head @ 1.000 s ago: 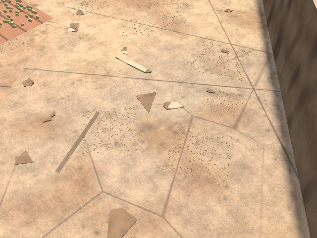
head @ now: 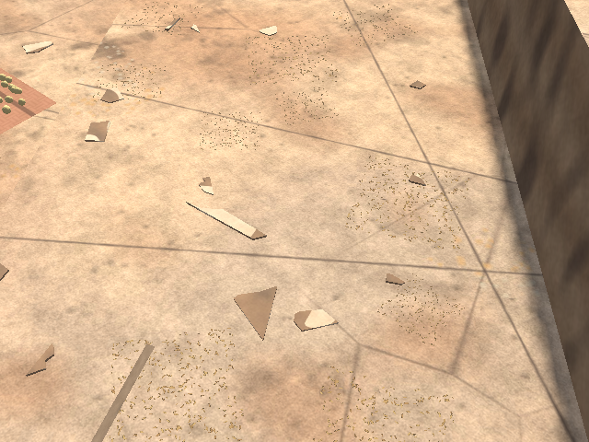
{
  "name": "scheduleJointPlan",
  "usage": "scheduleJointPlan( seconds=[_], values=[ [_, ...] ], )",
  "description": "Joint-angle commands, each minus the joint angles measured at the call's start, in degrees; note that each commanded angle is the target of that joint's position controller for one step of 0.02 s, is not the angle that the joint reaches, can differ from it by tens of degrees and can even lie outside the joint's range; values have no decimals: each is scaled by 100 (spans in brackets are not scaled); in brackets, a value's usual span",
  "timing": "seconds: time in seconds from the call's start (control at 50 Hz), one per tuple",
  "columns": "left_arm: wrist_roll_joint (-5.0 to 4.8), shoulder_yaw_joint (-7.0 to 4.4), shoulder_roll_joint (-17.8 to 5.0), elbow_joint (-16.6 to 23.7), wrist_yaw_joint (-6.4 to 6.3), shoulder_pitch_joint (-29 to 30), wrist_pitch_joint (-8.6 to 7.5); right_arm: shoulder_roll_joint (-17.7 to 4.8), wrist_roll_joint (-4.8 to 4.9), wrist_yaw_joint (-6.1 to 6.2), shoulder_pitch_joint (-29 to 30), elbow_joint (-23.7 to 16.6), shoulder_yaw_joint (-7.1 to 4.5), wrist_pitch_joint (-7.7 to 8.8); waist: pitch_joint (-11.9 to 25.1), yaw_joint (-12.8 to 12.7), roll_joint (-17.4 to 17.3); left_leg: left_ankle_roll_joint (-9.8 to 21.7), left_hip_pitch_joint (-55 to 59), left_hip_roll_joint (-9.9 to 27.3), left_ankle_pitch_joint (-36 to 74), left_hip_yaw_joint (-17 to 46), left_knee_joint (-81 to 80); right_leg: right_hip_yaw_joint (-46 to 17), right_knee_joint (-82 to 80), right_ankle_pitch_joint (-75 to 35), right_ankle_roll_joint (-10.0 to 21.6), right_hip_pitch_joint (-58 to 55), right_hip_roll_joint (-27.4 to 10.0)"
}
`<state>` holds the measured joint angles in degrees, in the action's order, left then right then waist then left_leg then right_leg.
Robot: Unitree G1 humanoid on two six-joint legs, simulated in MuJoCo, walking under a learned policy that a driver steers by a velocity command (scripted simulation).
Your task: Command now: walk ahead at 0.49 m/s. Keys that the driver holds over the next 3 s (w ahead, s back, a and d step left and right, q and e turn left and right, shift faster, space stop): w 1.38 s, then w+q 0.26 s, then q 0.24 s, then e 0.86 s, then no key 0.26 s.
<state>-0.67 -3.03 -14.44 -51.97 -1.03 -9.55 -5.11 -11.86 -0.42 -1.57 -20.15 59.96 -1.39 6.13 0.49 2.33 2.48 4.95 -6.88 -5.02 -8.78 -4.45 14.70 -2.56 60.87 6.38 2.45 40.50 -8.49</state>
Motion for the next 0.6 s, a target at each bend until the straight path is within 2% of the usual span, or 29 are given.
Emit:
scheduleJointPlan(
  seconds=[0.02,0.08,0.14,0.2,0.22,0.24,0.26,0.28,0.3,0.32,0.34,0.36,0.38,0.4,0.42,0.44,0.46,0.5,0.54,0.6],
  values=[
    [37,-35,-170,294,17,91,-24,-807,21,125,127,-337,-113,52,-395,-184,-439,823,-394,1565,1064,1025,-903,8,-1036,-912,-115,138,-84],
    [-4,13,-108,473,86,759,-58,-919,89,169,-228,-273,-133,20,-455,54,-461,688,-48,1525,976,865,-916,213,-2099,-1354,-142,-60,145],
    [-48,47,-124,650,188,1257,-83,-951,125,178,-570,-146,-157,-52,-598,225,-483,678,580,1710,923,877,-723,248,-2636,-1172,-113,75,252],
    [-68,50,-196,825,334,1491,-144,-998,136,217,-674,-77,-204,-159,-648,169,-546,607,1171,1989,1265,945,-362,238,-2992,-601,72,76,336],
    [-69,27,-264,821,366,1371,-162,-1037,136,225,-613,-92,-225,-188,-560,60,-603,548,1262,2021,1639,925,-172,288,-3099,-383,156,-194,412],
    [-63,-28,-388,763,377,1073,-179,-1100,130,227,-499,-130,-245,-210,-354,-132,-706,481,1266,1994,2480,866,163,409,-3159,-212,253,-746,575],
    [-55,-136,-573,578,368,420,-190,-1106,117,225,-355,-174,-242,-242,48,-503,-753,378,1157,1816,3461,692,909,583,-3243,-206,388,-1682,796],
    [-62,-297,-913,246,329,-675,-197,-954,68,232,-254,-261,-179,-255,725,-989,-664,201,553,1490,3592,464,2193,433,-3161,-370,607,-3233,732],
    [65,-436,-1489,59,281,-1650,-184,-504,8,194,-693,-392,-30,-191,1723,-997,319,-150,-1486,834,1639,133,4480,-1597,-3167,-29,1309,-5595,-744],
    [81,-373,-1397,-8,306,-1821,-166,-81,57,134,-1044,-313,109,-34,2394,-846,1309,-270,-2921,59,-2318,790,5759,-3897,-4117,744,1802,-6595,-1545],
    [33,-229,-900,21,290,-1507,-185,-768,238,116,-478,-406,-75,87,1753,-887,865,-128,-3506,436,-2175,1225,6297,-3503,-4306,935,1459,-6127,-1293],
    [2,-154,-711,146,272,-878,-186,-973,317,126,22,-587,-131,149,960,-724,599,-52,-3654,756,-1582,1009,6210,-2568,-4425,392,1222,-5191,-1124],
    [34,-86,-536,225,288,-424,-187,-954,265,171,265,-613,-159,149,577,-542,110,-63,-3368,1017,-1060,890,5930,-1899,-4619,-187,1113,-4310,-904],
    [77,-36,-377,233,316,-226,-203,-843,194,200,262,-602,-197,86,316,-349,43,-79,-3047,1197,-738,879,5594,-1388,-4825,-504,1022,-3698,-661],
    [134,0,-254,176,340,-202,-216,-697,159,197,102,-549,-200,-11,270,-206,151,-90,-2701,1310,-539,897,5393,-1084,-4993,-559,977,-3357,-499],
    [129,-2,-253,106,344,-279,-224,-556,157,203,-14,-512,-196,-86,203,-148,171,-123,-2578,1315,-462,836,5265,-892,-5121,-698,1021,-3178,-406],
    [117,-12,-319,32,329,-373,-233,-509,157,211,-21,-515,-205,-142,106,-97,153,-163,-2597,1332,-409,790,5122,-724,-5208,-900,1063,-3046,-372],
    [116,-50,-506,-70,259,-553,-235,-573,118,230,355,-670,-243,-198,-107,-110,75,-277,-2978,1381,-42,756,4653,-542,-5359,-1134,1115,-3027,-376],
    [98,-62,-576,-152,177,-760,-196,-583,77,230,868,-852,-264,-196,-243,-225,16,-375,-3376,1395,485,745,3967,-457,-5436,-1168,1089,-3213,-382],
    [57,-68,-661,-231,103,-976,-145,-473,88,183,1457,-1031,-237,-152,-329,-372,24,-405,-3332,1264,1235,641,2901,-216,-5507,-1022,948,-3353,-271]
  ],
)
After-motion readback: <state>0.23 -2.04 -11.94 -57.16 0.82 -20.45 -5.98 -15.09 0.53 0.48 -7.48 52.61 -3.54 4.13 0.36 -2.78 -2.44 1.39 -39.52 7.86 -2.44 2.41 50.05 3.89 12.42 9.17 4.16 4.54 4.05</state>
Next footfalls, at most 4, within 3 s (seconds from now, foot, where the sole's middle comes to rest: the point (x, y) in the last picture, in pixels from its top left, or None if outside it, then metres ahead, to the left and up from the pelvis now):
0.28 right None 0.35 -0.16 -0.78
0.86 left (257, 386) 0.66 0.08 -0.78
1.42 right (341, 276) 0.98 -0.15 -0.78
1.94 left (253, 222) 1.19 0.10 -0.78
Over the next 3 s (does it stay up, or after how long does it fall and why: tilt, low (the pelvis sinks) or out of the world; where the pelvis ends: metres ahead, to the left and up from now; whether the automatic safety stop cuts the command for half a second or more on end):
stays up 1.15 -0.04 -0.01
